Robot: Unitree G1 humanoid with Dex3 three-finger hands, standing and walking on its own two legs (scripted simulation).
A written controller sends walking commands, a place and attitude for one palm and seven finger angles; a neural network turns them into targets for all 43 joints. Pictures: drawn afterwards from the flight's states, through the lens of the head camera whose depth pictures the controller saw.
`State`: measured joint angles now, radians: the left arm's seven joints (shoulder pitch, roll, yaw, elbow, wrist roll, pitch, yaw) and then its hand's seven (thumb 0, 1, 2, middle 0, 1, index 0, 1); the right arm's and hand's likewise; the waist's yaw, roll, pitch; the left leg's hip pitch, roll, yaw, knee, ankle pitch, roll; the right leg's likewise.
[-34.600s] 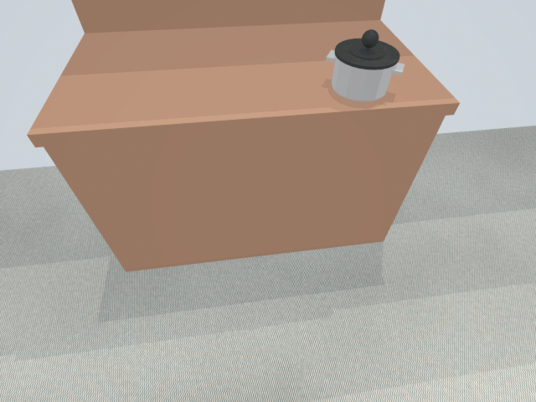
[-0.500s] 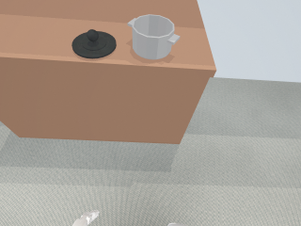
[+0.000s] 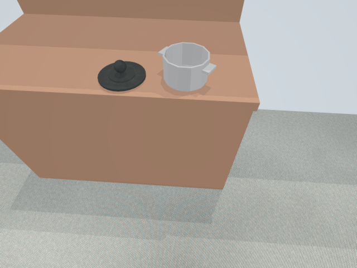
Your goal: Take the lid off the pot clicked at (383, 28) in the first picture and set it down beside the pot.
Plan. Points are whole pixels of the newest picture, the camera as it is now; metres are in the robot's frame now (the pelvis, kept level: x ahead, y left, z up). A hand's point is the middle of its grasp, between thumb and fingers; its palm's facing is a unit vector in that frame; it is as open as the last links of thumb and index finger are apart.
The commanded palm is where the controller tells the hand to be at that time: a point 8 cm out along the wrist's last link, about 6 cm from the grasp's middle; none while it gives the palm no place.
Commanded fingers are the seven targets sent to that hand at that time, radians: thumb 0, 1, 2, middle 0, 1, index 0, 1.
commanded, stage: let the arm hang, fingers relaxed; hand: left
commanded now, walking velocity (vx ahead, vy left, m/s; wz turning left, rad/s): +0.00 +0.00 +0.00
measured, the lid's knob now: (120, 66) +0.74 +0.25 +0.03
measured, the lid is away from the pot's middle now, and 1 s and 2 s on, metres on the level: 0.24 0.24 0.24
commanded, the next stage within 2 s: look to check the result in 1.10 s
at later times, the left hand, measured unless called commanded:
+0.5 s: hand out of the picture +0.01 +0.17 -0.17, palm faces +0.03 -0.98 -0.21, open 7.3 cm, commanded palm none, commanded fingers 0.00 0.90 0.90 -0.20 -0.30 -0.20 -0.30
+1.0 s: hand out of the picture -0.02 +0.16 -0.17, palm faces +0.04 -0.98 -0.19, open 7.3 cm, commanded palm none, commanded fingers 0.00 0.90 0.90 -0.20 -0.30 -0.20 -0.30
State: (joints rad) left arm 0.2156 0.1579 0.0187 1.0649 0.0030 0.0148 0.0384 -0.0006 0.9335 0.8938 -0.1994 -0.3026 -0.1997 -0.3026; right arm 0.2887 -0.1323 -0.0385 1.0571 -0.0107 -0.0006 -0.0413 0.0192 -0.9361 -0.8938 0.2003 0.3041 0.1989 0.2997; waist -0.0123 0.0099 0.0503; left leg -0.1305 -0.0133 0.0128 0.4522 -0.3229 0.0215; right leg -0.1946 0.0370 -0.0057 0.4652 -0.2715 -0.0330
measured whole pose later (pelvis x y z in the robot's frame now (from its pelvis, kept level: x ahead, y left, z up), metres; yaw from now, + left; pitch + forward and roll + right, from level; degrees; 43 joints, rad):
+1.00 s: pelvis -0.01 -0.01 +0.00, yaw +0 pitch -1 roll +0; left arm 0.27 0.13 0.01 1.14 0.00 0.00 0.04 0.01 0.93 0.89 -0.20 -0.30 -0.20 -0.30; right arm 0.32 -0.10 -0.02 1.12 -0.01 -0.01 -0.04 0.01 -0.91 -0.89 0.20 0.30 0.20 0.30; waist -0.01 0.01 0.05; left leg -0.12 -0.01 0.01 0.43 -0.29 0.01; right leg -0.19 0.04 -0.01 0.44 -0.24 -0.04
